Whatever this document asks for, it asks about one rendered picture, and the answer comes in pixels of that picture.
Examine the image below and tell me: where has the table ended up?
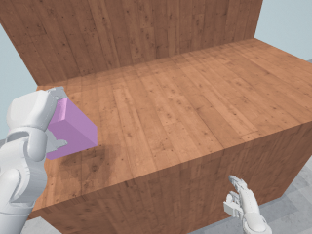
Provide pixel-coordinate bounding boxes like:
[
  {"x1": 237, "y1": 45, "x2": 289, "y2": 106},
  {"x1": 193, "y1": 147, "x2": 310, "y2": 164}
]
[{"x1": 0, "y1": 0, "x2": 312, "y2": 234}]

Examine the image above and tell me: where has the robot left hand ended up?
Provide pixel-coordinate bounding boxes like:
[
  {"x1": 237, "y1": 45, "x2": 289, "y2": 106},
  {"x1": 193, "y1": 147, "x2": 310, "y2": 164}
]
[{"x1": 6, "y1": 86, "x2": 69, "y2": 153}]

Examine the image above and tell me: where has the robot left forearm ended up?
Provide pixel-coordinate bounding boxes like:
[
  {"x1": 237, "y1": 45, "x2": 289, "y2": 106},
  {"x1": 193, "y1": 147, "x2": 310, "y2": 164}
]
[{"x1": 0, "y1": 127, "x2": 48, "y2": 234}]

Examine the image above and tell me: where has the robot right hand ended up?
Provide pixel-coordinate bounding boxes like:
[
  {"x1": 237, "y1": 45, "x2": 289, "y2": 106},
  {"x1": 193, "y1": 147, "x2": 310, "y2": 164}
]
[{"x1": 223, "y1": 175, "x2": 260, "y2": 220}]

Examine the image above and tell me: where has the sponge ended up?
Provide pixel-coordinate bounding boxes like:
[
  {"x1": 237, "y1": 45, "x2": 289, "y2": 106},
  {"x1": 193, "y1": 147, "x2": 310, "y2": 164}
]
[{"x1": 9, "y1": 97, "x2": 98, "y2": 160}]

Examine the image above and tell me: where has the robot right forearm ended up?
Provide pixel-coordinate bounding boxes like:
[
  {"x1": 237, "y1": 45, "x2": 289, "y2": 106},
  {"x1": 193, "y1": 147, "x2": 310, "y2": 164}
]
[{"x1": 242, "y1": 212, "x2": 272, "y2": 234}]

